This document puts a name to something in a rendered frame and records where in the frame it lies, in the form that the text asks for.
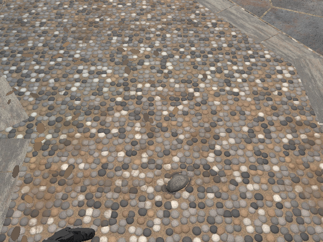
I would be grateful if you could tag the left robot hand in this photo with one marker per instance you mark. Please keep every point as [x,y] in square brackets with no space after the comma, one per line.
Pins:
[72,235]

